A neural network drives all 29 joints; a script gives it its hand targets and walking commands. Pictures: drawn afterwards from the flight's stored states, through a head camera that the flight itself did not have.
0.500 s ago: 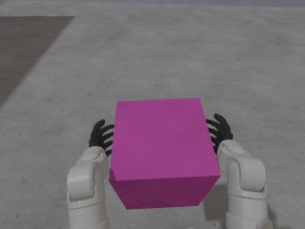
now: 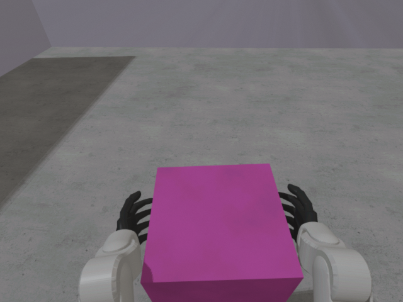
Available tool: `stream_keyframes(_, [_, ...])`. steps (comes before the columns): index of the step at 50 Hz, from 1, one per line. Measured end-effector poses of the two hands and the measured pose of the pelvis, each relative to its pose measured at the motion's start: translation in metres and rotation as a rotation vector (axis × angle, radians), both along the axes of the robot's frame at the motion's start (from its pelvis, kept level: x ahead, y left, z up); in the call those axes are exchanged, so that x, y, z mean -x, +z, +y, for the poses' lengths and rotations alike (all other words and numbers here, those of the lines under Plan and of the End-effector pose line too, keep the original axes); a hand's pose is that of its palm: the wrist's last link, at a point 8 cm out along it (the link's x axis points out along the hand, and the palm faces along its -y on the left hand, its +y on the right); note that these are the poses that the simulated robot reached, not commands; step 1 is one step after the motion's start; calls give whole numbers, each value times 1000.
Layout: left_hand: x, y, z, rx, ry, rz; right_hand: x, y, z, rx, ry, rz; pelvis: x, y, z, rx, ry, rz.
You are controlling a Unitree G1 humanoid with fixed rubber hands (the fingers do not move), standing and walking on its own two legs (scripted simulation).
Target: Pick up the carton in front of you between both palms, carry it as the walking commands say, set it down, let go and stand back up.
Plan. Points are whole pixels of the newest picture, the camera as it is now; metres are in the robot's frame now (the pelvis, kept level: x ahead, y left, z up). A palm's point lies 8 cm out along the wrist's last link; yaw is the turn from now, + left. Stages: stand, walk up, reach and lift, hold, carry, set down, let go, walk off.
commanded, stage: carry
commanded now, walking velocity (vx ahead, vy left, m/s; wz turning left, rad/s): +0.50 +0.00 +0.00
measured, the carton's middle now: (216, 247) +0.23 +0.00 +0.03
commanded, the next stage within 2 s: none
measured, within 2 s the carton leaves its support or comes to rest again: neither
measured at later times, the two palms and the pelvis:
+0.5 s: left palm (165, 125) +0.54 +0.13 +0.11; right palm (278, 123) +0.54 -0.17 +0.10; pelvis +0.30 -0.02 +0.00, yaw +1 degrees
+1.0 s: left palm (172, 82) +0.89 +0.15 +0.06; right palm (250, 80) +0.87 -0.15 +0.07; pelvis +0.64 +0.01 -0.01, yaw -3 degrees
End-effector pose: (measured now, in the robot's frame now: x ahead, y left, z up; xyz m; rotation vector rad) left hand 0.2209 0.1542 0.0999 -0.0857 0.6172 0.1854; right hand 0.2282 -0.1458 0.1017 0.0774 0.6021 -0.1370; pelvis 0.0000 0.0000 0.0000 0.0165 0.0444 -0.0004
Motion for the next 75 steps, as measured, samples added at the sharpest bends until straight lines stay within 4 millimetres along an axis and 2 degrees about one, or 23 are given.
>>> stream_keyframes(2, [-36, -6, 7, -5, -27, -30, -29, -6, 6, 0, -23, -29, -31, -14, 11, 9, -23, -14])
stream_keyframes(4, [-70, -10, 11, 3, -46, -24, -55, -10, 11, 13, -40, -22, -54, -17, 19, 2, -32, -10])
stream_keyframes(11, [-149, -7, 5, 11, -99, 67, -120, -3, 5, 13, -98, 69, -123, 7, 25, 20, -47, 24])
stream_keyframes(18, [-220, 6, -2, -5, -53, 43, -205, 5, -3, 0, -53, 45, -206, 15, 8, 22, -30, 36])
stream_keyframes(22, [-273, 14, -17, -21, -22, -25, -266, 7, -17, -15, -22, -23, -263, 4, -11, -1, -18, 28])
stream_keyframes(25, [-314, 9, -28, -46, -17, -22, -312, -1, -29, -37, -14, -21, -303, -3, -23, 17, 10, 34])
stream_keyframes(30, [-360, -4, -30, -36, 36, 92, -374, -11, -29, -30, 35, 93, -359, 10, -36, -7, 26, 56])
stream_keyframes(34, [-405, 4, -28, -36, 57, 74, -424, -5, -28, -32, 53, 74, -408, 16, -38, -18, 16, 57])
stream_keyframes(40, [-498, 10, -24, -28, 25, -8, -505, 2, -24, -27, 18, -7, -493, 7, -27, -6, 8, 39])
stream_keyframes(43, [-550, -3, -19, -12, -1, -13, -550, -5, -19, -12, -8, -13, -544, -6, -17, 3, -10, 33])
stream_keyframes(47, [-623, -32, -9, 13, -41, 29, -612, -27, -10, 19, -44, 31, -610, -23, -1, -14, -40, 14])
stream_keyframes(50, [-666, -38, -7, 7, -77, 103, -645, -33, -7, 16, -78, 105, -644, -12, 9, 9, -55, 26])
stream_keyframes(55, [-728, -27, -6, -2, -107, 136, -698, -23, -5, 6, -111, 139, -706, 11, 16, 46, -58, 44])
stream_keyframes(59, [-776, -15, -3, 15, -86, 98, -752, -8, -3, 17, -95, 100, -759, 19, 13, 61, -45, 40])
stream_keyframes(63, [-827, -9, -5, 20, -50, 45, -815, 1, -5, 24, -57, 47, -817, 16, 3, 52, -30, 28])
stream_keyframes(67, [-888, -5, -12, 1, -18, -1, -882, -4, -13, 6, -25, 2, -884, 2, -11, 36, -10, 14])
stream_keyframes(71, [-958, -12, -28, -35, -11, -24, -958, -21, -28, -28, -13, -23, -953, -19, -27, 49, 16, 7])
stream_keyframes(75, [-1008, -16, -34, -30, 19, 37, -1020, -19, -32, -27, 25, 37, -1000, -9, -39, 33, 41, 22])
